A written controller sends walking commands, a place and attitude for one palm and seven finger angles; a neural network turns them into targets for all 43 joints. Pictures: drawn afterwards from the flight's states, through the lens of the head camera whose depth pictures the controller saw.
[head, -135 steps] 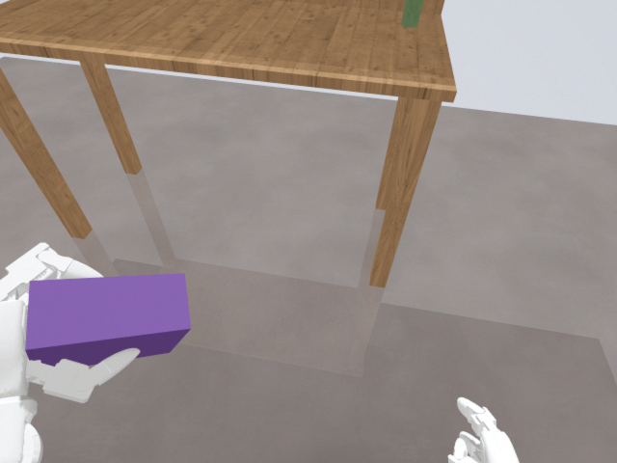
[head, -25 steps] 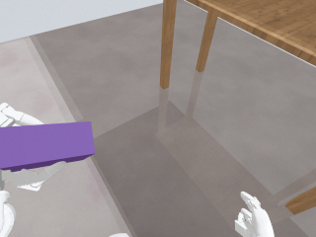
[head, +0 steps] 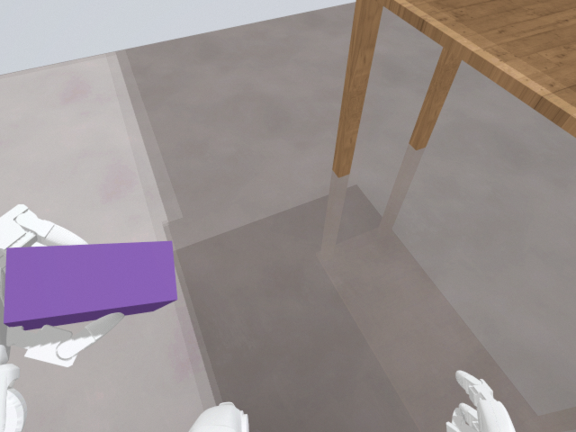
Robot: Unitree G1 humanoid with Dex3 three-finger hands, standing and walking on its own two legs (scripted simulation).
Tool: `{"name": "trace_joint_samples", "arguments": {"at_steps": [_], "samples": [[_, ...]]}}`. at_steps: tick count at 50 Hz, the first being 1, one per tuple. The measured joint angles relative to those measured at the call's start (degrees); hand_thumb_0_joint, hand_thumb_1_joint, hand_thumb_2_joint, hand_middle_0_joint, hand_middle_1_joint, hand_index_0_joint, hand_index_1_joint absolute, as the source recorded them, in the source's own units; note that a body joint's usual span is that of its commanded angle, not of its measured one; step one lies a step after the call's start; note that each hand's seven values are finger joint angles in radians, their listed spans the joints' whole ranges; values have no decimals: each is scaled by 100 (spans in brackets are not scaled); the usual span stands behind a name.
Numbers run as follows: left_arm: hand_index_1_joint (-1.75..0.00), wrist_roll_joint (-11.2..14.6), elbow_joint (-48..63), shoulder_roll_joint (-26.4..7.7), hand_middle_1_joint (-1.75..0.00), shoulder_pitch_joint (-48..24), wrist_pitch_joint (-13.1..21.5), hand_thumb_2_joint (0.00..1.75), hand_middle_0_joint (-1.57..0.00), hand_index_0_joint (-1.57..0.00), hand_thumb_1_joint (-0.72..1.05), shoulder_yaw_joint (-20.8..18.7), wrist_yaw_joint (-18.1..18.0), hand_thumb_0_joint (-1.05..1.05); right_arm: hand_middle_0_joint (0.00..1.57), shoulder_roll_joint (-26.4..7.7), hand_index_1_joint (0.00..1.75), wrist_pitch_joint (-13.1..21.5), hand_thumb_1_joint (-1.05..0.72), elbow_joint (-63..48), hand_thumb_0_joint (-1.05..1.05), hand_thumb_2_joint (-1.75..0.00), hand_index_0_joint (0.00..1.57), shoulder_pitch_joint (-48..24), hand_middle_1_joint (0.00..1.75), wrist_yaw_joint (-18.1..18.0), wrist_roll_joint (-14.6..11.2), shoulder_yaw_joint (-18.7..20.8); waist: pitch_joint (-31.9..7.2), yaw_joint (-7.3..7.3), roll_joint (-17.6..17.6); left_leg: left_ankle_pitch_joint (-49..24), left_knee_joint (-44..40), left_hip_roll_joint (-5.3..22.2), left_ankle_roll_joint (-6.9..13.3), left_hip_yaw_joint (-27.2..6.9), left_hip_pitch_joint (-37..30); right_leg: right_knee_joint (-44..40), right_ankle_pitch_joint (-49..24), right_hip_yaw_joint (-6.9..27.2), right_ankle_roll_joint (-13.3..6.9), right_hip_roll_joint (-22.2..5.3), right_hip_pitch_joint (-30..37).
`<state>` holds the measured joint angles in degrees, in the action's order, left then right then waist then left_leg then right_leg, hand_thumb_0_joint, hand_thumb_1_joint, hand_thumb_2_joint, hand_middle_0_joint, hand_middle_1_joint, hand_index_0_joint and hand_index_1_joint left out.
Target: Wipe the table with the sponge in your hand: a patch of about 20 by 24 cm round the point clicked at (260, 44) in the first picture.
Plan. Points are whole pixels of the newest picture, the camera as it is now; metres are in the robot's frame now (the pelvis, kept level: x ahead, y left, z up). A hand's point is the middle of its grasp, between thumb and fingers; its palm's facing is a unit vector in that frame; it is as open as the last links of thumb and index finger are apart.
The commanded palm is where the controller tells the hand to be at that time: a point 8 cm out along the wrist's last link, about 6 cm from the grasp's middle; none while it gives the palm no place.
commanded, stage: walk to a spot facing it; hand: left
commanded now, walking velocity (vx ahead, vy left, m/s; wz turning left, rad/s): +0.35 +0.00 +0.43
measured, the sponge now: (119, 283) +0.23 +0.19 +0.15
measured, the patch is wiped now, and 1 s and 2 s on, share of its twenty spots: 0.00 0.00 0.00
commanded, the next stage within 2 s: turn to face it in 0.78 s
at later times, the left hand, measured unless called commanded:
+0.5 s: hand (93, 220) +0.30 +0.23 +0.17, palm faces +0.59 -0.67 -0.45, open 9.9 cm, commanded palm +0.23 +0.26 +0.18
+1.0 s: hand (64, 196) +0.32 +0.26 +0.19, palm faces +0.67 -0.57 -0.47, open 9.9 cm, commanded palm +0.25 +0.29 +0.18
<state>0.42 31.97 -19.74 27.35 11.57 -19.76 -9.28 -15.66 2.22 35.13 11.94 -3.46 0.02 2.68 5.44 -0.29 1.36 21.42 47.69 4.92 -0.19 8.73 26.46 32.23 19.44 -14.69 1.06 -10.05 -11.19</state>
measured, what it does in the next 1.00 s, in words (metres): walks ahead, turning left: left foot, then right foot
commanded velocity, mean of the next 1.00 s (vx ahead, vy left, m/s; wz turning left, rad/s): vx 0.20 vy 0.00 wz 0.36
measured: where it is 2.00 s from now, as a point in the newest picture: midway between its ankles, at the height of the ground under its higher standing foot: outside the picture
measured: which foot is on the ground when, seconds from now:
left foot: up 0.00-0.06, down 0.08-0.38, up 0.40-0.76, down 0.78-1.00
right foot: down 0.00-0.08, up 0.10-0.36, down 0.38-0.78, up 0.80-1.00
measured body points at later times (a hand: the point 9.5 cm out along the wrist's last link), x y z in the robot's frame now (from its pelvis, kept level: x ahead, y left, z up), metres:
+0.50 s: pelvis +0.14 -0.04 -0.01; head +0.17 -0.07 +0.44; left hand +0.26 +0.26 +0.19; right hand +0.33 -0.22 -0.14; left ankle +0.08 +0.09 -0.65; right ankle +0.19 -0.14 -0.74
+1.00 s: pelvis +0.22 -0.03 -0.01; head +0.26 -0.01 +0.44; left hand +0.28 +0.29 +0.21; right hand +0.46 -0.14 -0.10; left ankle +0.20 +0.11 -0.74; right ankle +0.31 -0.14 -0.70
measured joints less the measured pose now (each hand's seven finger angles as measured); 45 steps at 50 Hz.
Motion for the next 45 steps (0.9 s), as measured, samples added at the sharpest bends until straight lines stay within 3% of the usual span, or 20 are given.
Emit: {"name": "trace_joint_samples", "arguments": {"at_steps": [3, 4, 5, 8, 10, 14, 19, 21, 23, 25, 27, 29, 34, 38, 39, 41, 43, 45], "samples": [[-132, 49, 406, -157, -132, 176, 67, 98, -77, -78, -48, -148, -119, -1, 20, -59, 30, 39, -90, -296, 1, -90, 20, 57, 30, -26, -1, 96, -31, 10, 172, -438, -1210, -128, 29, 216, -457, 358, 347, -11, 117, -116, 23], [-132, 62, 509, -193, -132, 203, 102, 98, -77, -78, -48, -217, -157, -1, 20, -102, 30, 60, -90, -410, 1, -90, 20, 54, 30, -41, -11, 124, -56, -4, 141, -807, -1492, -142, 128, 196, -605, 790, 520, 36, 132, -141, -120], [-132, 76, 500, -248, -132, 117, 149, 98, -77, -78, -48, -283, -185, -1, 20, -55, 30, 87, -90, -437, 1, -90, 20, -25, 30, -61, -18, 175, -17, 20, 163, -1009, -1298, -139, 182, 176, -556, 1490, 759, 247, 155, -130, -345], [-132, 33, 68, -388, -132, -312, 188, 98, -77, -78, -48, -342, -106, -1, 20, 254, 30, 140, -91, -305, 1, -90, 19, -250, 30, -3, -79, 157, 23, 105, 154, -582, -902, -119, 168, -6, -538, 3443, 1249, 882, 151, 250, -1125], [-132, 31, -49, -385, -132, -371, 86, 98, -77, -78, -48, -358, -30, -1, 20, 469, 30, 158, -91, -248, 1, -90, 19, -289, 30, 76, -114, 37, -54, 153, 93, -519, -1037, -93, 120, -135, -617, 3810, 1161, 968, 178, 361, -1566], [-132, 103, 170, -240, -132, -6, 86, 98, -77, -78, -48, -276, 62, -1, 20, 783, 30, 314, -90, -220, 1, -90, 19, -116, 30, 155, -105, -225, -164, 117, -125, -617, -1460, -28, -12, -359, -867, 2550, 585, 829, 242, 320, -1801], [-132, 100, 115, -269, -132, 230, 94, 98, -77, -78, -48, -216, 127, -1, 20, 912, 30, 357, -90, -109, 1, -90, 20, 171, 30, 84, -69, -436, -215, -113, -434, -302, -1263, 37, -165, -693, -1049, 436, 6, 544, 295, 454, -1027], [-132, 30, -105, -240, -132, -21, 9, 98, -77, -78, -48, -145, 135, -1, 21, 816, 30, 287, -90, 17, 1, -90, 20, 163, 30, 43, -72, -439, -212, -174, -552, 382, -210, 29, 13, -816, -691, 487, -508, 384, -10, 434, -953], [-132, 27, -398, -38, -132, -305, -92, 98, -77, -78, -48, -3, 133, -1, 21, 617, 30, 190, -90, 273, 1, -90, 20, 31, 30, 37, -26, -412, -143, -239, -578, 571, 1276, -144, 11, -858, -207, 699, -280, 264, -200, 310, -853], [-132, 33, -588, 151, -132, -365, -134, 98, -77, -78, -48, 58, 136, -1, 21, 424, 30, 90, -90, 406, 1, -90, 20, -90, 30, 38, -1, -367, -86, -230, -549, 372, 2298, -201, -77, -734, 199, 553, -172, 173, -228, 225, -643], [-132, 17, -605, 225, -132, -295, -176, 98, -77, -78, -48, 100, 132, -1, 21, 284, 30, 18, -90, 392, 1, -90, 20, -160, 30, 17, -1, -287, -29, -160, -465, 205, 2562, -168, -150, -571, 443, 278, -232, 57, -178, 148, -415], [-133, 7, -482, 185, -133, -185, -193, 98, -77, -78, -48, 121, 116, -1, 21, 185, 30, -9, -90, 270, 1, -90, 20, -176, 30, -3, 9, -192, 18, -85, -324, 70, 2179, -86, -176, -381, 515, 31, -276, -65, -173, 64, -231], [-133, 69, 185, -107, -133, 140, -141, 98, -77, -78, -48, -11, -6, -1, 20, 5, 30, -16, -90, -204, 1, -90, 20, -97, 30, -39, 35, 32, 63, -13, 27, 43, 159, 44, -155, 82, 139, -138, -180, -297, -88, -125, -50], [-133, 149, 667, -274, -133, 287, -80, 98, -77, -78, -48, -251, -154, -1, 20, -87, 30, -44, -90, -516, 1, -90, 20, -72, 30, -63, 18, 136, 16, -12, 188, -415, -1276, -158, -118, 300, -489, 603, 266, -320, 67, -359, -252], [-133, 181, 739, -297, -133, 284, -46, 98, -77, -78, -48, -314, -182, -1, 20, -135, 30, -26, -90, -609, 1, -90, 20, -91, 30, -73, 10, 158, -17, -7, 87, -1123, -1534, -142, 53, 196, -618, 1213, 393, -204, 118, -352, -494], [-133, 179, 534, -455, -133, -67, 54, 98, -77, -78, -48, -394, -159, -1, 20, 76, 30, 54, -90, -521, 1, -90, 19, -281, 30, -68, -33, 215, 134, 57, 134, -1014, -985, -151, 173, 47, -471, 2705, 1173, 484, 214, -161, -1018], [-133, 134, 235, -554, -133, -335, 43, 98, -77, -78, -48, -419, -55, -1, 20, 326, 30, 73, -91, -402, 1, -90, 19, -396, 30, 21, -108, 117, 177, 119, 126, -616, -848, -134, 129, -153, -466, 3614, 1445, 904, 282, 159, -1488], [-133, 125, 165, -545, -133, -357, -42, 98, -77, -78, -48, -424, 24, -1, 20, 546, 30, 93, -91, -341, 1, -90, 19, -406, 30, 130, -144, -26, 151, 185, 67, -594, -963, -108, 57, -366, -483, 3688, 1236, 1017, 334, 319, -1805]]}}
